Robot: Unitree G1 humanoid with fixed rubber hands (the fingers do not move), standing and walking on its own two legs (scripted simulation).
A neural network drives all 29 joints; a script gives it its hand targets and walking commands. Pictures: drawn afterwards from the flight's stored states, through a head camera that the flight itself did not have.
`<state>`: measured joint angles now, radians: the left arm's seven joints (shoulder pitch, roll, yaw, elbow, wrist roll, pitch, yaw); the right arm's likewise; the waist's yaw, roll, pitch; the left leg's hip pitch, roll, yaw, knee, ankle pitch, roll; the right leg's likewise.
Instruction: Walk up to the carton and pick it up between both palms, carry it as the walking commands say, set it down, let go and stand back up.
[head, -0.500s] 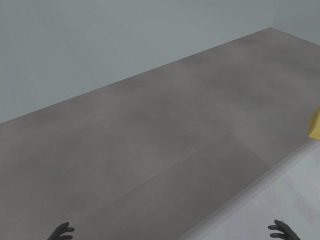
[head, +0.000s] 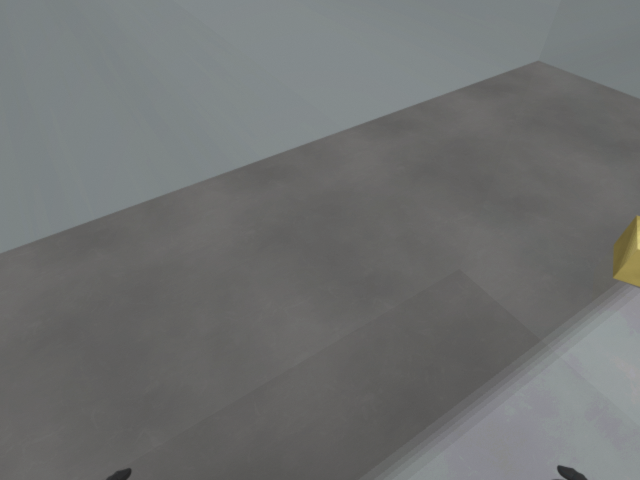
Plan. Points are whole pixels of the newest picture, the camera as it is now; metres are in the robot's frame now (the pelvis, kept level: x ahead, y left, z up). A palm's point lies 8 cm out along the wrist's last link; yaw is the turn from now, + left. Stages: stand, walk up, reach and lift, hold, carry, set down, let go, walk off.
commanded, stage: walk up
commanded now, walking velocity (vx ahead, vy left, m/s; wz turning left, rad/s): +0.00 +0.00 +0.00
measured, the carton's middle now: out of the picture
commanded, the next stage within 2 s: none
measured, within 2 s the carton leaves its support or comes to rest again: neither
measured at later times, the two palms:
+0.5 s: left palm out of the picture +0.09 +0.21 -0.11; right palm out of the picture +0.00 -0.32 -0.14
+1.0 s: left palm (222, 445) +0.22 +0.18 -0.15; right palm out of the picture +0.07 -0.36 -0.10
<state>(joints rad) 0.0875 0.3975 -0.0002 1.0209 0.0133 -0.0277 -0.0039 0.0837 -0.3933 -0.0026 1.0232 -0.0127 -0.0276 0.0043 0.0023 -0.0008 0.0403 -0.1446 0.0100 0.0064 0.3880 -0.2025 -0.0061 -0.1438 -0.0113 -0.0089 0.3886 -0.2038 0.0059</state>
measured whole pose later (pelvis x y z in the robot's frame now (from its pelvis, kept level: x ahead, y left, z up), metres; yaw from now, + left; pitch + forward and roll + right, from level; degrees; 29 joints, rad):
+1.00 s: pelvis +0.10 -0.06 -0.01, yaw -31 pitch +3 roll +0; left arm 0.37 0.29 0.07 0.94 0.04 0.00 -0.06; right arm 0.19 -0.26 -0.05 0.84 -0.03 -0.04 -0.04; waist 0.07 -0.05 -0.03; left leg -0.26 0.07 0.10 0.52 -0.28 -0.02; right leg -0.37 0.08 0.07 0.94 -0.38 -0.01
